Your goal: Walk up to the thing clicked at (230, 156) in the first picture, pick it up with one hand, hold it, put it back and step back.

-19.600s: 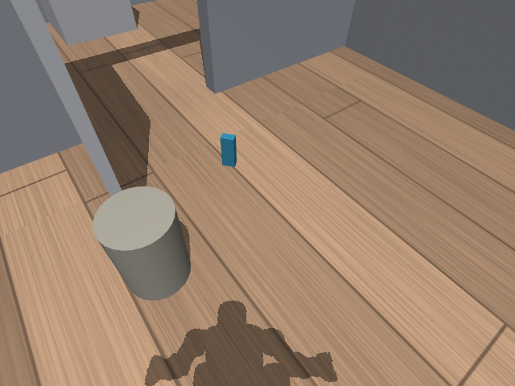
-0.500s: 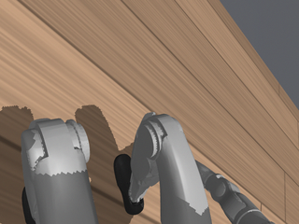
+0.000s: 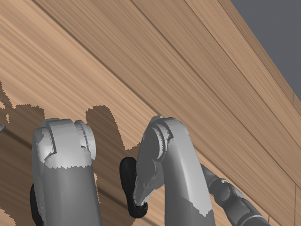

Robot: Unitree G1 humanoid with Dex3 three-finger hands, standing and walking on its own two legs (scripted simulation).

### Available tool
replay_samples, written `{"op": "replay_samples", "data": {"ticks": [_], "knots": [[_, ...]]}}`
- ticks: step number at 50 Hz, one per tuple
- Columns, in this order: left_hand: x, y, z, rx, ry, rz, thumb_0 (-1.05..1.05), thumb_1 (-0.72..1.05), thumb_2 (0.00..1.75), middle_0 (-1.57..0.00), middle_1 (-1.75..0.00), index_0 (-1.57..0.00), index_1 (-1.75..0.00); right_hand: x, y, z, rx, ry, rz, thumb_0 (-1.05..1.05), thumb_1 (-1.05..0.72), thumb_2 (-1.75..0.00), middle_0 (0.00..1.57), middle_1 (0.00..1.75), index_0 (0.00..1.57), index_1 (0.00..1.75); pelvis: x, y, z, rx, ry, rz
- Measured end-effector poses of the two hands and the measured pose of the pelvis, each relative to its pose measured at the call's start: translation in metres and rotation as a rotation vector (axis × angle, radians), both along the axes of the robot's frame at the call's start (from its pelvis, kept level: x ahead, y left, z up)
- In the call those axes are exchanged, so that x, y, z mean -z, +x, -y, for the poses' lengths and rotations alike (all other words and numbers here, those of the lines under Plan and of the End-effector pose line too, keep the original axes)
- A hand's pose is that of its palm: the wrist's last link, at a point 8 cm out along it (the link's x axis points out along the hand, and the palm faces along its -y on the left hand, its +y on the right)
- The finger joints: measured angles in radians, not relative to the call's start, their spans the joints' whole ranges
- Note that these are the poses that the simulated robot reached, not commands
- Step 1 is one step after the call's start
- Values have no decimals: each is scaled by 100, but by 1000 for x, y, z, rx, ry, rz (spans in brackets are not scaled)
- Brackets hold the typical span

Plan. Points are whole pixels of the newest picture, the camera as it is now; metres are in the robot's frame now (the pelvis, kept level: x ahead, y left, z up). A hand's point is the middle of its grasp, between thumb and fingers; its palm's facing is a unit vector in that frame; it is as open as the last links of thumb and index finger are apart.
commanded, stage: settle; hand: left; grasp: from the side
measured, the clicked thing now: out of the picture +0.33 +0.32 -0.18
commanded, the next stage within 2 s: hold in 1.36 s
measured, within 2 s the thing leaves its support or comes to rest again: neither
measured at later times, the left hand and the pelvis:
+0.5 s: hand out of the picture +0.31 +0.33 -0.04, palm faces +0.48 -0.88 -0.04, open 9.2 cm; pelvis +0.01 -0.01 +0.04, yaw +5 degrees
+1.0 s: hand out of the picture +0.33 +0.32 +0.03, palm faces +0.49 -0.87 -0.05, open 9.3 cm; pelvis +0.02 -0.03 +0.07, yaw +9 degrees
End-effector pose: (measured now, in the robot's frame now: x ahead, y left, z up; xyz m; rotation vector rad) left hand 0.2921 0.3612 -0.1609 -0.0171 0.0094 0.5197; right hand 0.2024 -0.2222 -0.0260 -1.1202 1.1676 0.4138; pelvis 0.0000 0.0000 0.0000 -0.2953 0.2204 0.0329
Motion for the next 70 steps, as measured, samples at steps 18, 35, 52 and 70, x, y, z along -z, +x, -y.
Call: {"op": "replay_samples", "data": {"ticks": [18,35,52,70], "knots": [[-92,-17,-8,-2,38,18,-2,-48,87,-95,-125,-97,-123,7,25,-4,149,197,103,0,-92,-90,21,30,20,30,-24,6,8,-37,50,-136],[-157,-19,0,4,60,-33,-2,-49,89,-95,-126,-97,-124,18,43,5,312,335,139,1,-91,-90,21,30,20,30,-50,16,20,-73,123,-267],[-196,-5,9,4,43,-56,-1,-51,93,-94,-127,-96,-126,9,42,20,418,359,164,1,-91,-90,20,30,20,30,-74,22,26,-88,159,-326],[-223,2,8,3,44,-56,-1,-53,97,-93,-129,-95,-128,-8,31,21,452,365,171,1,-91,-90,20,30,20,30,-94,20,25,-98,169,-338]]}}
